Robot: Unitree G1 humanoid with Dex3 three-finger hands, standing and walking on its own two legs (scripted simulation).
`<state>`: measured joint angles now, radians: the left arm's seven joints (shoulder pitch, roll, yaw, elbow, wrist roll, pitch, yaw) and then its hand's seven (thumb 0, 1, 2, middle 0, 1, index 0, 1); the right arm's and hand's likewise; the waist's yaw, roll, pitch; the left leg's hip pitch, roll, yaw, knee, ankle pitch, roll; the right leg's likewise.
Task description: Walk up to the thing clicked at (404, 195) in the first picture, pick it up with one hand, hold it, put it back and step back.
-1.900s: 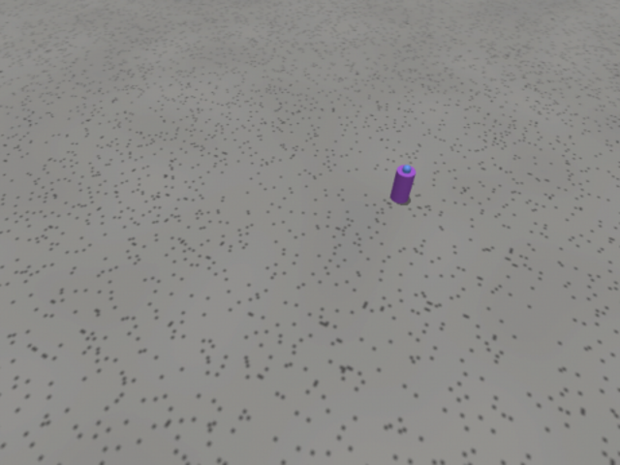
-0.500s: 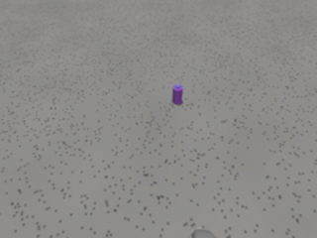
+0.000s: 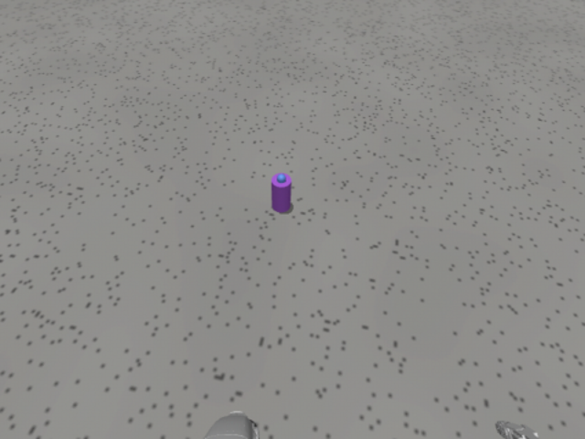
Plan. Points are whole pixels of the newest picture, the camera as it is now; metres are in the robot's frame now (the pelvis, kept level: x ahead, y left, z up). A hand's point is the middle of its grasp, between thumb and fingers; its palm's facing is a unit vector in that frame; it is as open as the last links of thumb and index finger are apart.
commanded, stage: walk up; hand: left
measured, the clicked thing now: (281, 191) +1.13 +0.08 -0.67
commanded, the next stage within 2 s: none
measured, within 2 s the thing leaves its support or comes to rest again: neither
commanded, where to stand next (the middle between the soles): +0.72 -0.10 m, yaw -11 degrees
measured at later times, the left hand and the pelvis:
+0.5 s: hand (186, 276) +0.40 +0.22 -0.12, palm faces -0.20 -0.89 -0.41, open 7.4 cm; pelvis +0.24 -0.03 -0.01, yaw -8 degrees
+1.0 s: hand (190, 238) +0.51 +0.25 -0.15, palm faces -0.19 -0.91 -0.37, open 7.4 cm; pelvis +0.43 -0.03 -0.01, yaw -11 degrees
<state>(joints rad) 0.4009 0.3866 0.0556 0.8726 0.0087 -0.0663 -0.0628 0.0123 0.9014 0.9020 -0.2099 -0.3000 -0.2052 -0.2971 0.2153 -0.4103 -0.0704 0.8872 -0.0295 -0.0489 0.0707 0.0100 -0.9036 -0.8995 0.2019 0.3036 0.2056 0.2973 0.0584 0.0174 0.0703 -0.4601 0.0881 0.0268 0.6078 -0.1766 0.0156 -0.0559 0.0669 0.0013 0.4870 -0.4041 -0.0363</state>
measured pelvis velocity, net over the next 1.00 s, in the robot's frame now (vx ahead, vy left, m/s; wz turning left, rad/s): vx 0.43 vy -0.03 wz -0.19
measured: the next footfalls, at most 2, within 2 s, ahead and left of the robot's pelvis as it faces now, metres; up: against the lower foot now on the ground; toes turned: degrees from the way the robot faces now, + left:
left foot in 0.02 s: +0.17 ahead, +0.13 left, +0.00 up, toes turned +4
right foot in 0.48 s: +0.37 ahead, -0.17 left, +0.00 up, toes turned -11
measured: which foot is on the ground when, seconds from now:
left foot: up 0.00-0.00, down 0.02-0.50, up 0.52-0.90, down 0.92-1.00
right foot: down 0.00-0.06, up 0.08-0.46, down 0.48-0.96, up 0.98-1.00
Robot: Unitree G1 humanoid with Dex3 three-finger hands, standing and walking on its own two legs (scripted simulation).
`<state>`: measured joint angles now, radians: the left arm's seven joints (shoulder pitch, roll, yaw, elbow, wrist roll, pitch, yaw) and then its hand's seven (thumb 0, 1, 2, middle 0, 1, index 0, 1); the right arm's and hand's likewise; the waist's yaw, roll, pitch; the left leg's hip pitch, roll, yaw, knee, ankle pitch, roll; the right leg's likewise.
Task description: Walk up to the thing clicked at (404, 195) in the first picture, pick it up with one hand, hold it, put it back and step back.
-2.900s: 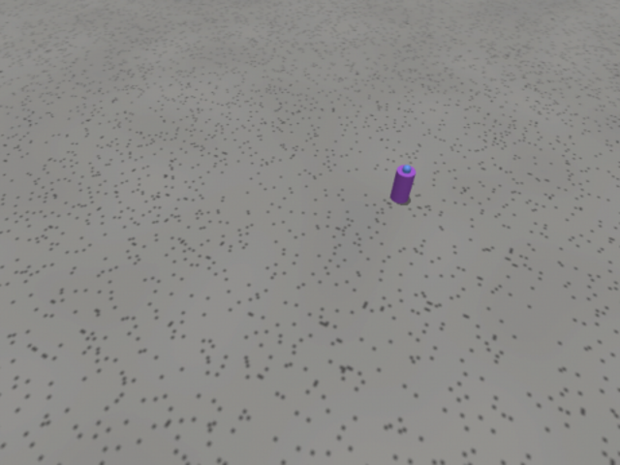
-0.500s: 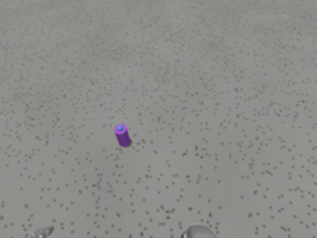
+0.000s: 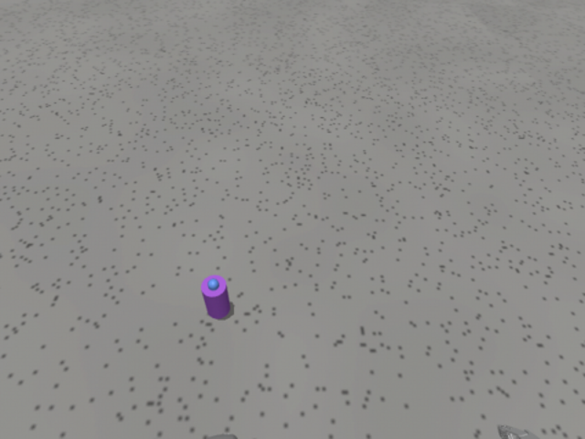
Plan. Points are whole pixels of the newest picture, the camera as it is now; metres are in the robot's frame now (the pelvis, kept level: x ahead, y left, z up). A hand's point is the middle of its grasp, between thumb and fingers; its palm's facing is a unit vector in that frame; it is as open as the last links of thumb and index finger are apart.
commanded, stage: walk up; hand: left
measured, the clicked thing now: (215, 295) +0.67 +0.24 -0.66
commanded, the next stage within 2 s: none
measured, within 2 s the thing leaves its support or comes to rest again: neither
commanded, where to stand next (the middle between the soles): +0.30 -0.01 m, yaw +0 degrees
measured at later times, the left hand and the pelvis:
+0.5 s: hand (136, 370) +0.24 +0.25 -0.10, palm faces -0.01 -0.90 -0.43, open 7.4 cm; pelvis +0.16 -0.03 +0.01, yaw -1 degrees
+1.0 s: hand (125, 347) +0.29 +0.29 -0.15, palm faces -0.04 -0.93 -0.35, open 7.4 cm; pelvis +0.24 +0.02 +0.01, yaw +0 degrees
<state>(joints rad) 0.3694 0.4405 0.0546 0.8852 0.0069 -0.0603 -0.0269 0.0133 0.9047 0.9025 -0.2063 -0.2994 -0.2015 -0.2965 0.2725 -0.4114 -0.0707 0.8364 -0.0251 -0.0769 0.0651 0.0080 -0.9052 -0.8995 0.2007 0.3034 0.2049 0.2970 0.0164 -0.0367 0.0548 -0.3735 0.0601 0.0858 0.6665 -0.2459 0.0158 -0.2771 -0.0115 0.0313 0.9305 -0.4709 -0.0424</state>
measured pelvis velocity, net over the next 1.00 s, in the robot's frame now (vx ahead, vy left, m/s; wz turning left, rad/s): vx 0.24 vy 0.02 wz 0.00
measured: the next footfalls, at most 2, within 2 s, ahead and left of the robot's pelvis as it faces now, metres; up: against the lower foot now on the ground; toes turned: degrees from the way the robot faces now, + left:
right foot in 0.36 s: +0.26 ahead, -0.14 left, +0.00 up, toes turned -5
left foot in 0.76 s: +0.34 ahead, +0.14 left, +0.00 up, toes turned +0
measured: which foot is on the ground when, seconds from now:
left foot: down 0.00-0.36, up 0.38-0.74, down 0.76-1.00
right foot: up 0.00-0.34, down 0.36-0.78, up 0.80-1.00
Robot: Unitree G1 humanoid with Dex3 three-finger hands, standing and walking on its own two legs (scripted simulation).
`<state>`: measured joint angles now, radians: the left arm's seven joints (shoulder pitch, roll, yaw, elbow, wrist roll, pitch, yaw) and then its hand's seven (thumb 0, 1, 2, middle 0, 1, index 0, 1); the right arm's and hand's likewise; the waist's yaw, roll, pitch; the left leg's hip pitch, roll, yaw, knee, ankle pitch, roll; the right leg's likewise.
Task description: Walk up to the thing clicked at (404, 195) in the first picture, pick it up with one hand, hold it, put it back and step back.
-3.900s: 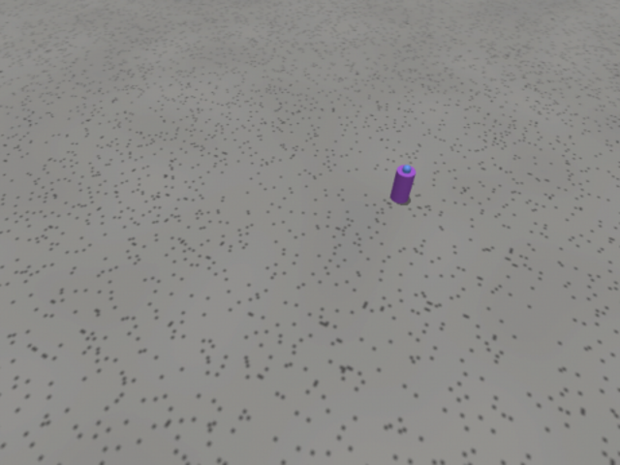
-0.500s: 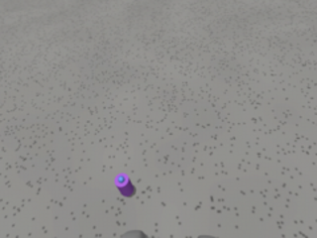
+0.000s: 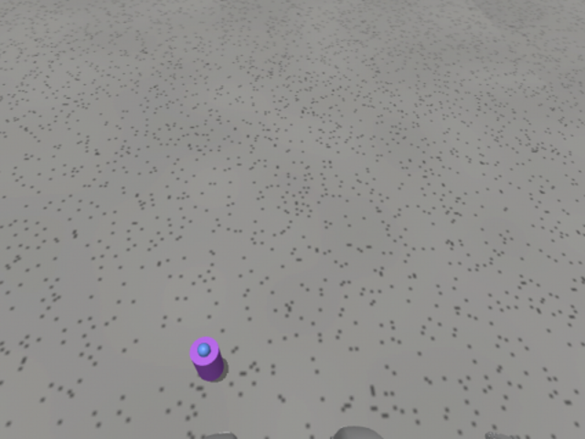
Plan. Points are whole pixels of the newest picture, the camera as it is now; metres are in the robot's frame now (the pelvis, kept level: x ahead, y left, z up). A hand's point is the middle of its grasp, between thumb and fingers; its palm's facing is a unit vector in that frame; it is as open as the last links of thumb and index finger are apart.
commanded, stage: walk up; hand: left
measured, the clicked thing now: (207, 358) +0.43 +0.22 -0.66
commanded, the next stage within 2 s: stand in 1.44 s
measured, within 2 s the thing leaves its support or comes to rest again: neither
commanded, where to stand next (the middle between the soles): +0.06 -0.03 m, yaw +0 degrees
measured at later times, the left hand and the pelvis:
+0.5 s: hand out of the picture +0.15 +0.24 -0.14, palm faces -0.01 -0.94 -0.34, open 7.4 cm; pelvis +0.04 -0.02 +0.01, yaw +0 degrees
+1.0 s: hand out of the picture +0.12 +0.25 -0.14, palm faces +0.01 -0.94 -0.34, open 7.4 cm; pelvis +0.05 -0.01 +0.02, yaw +1 degrees
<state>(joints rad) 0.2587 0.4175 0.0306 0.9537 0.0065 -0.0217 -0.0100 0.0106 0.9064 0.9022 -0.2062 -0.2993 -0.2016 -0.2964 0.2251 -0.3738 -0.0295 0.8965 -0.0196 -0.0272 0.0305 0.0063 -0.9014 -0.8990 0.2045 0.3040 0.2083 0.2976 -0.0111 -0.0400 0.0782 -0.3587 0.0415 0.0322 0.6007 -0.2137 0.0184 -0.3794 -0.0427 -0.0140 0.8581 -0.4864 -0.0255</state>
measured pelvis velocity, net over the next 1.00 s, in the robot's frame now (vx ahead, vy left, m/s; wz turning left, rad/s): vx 0.05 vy -0.01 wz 0.01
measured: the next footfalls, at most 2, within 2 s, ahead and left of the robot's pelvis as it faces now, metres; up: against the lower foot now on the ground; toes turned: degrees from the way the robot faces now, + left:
right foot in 0.08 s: +0.07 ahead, -0.14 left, +0.00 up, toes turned -2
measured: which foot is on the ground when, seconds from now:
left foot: down 0.00-1.00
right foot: up 0.00-0.06, down 0.08-1.00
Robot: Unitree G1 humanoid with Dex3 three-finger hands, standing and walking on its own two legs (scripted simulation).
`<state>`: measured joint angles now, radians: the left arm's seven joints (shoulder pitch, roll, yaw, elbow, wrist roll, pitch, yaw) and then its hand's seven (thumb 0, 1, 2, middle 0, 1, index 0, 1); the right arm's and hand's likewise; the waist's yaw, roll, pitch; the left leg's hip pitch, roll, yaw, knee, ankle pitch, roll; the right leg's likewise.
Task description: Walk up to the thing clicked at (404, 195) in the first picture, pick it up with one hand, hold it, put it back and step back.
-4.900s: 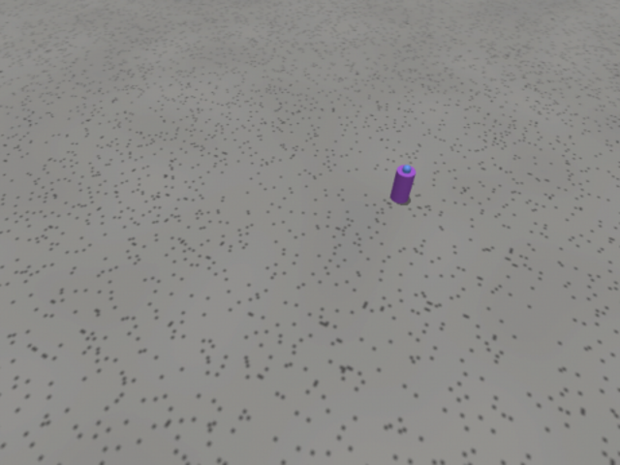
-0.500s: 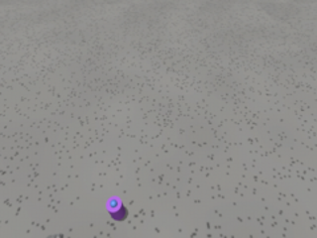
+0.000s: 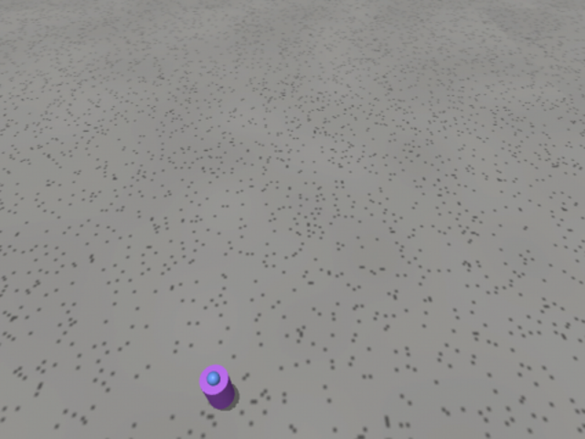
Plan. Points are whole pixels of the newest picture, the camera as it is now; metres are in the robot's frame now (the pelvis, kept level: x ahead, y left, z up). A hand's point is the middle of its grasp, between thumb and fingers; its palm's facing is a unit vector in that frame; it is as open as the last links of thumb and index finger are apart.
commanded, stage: walk up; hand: left
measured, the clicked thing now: (217, 386) +0.39 +0.23 -0.69
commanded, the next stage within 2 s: stand in 0.44 s
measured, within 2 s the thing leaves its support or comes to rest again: neither
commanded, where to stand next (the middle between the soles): +0.02 -0.02 m, yaw -1 degrees
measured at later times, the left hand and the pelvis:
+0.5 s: hand out of the picture +0.09 +0.25 -0.16, palm faces +0.02 -0.94 -0.33, open 7.4 cm; pelvis +0.01 +0.00 +0.00, yaw +0 degrees
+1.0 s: hand out of the picture +0.06 +0.26 -0.15, palm faces +0.00 -0.94 -0.34, open 7.4 cm; pelvis -0.01 +0.00 +0.00, yaw +1 degrees
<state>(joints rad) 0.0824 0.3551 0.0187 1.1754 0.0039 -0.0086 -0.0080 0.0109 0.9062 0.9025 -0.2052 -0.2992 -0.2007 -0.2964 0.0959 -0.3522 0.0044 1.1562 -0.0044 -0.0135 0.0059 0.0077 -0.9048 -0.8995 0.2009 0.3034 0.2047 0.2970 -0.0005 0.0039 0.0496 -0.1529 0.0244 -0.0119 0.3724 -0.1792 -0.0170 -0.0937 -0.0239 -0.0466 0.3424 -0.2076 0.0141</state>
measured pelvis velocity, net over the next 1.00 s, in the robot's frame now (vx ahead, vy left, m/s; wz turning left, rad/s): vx -0.01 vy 0.00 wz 0.01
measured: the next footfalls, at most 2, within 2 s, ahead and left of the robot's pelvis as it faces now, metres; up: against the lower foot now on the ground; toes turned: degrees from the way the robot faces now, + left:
none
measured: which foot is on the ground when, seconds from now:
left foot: down 0.00-1.00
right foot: down 0.00-1.00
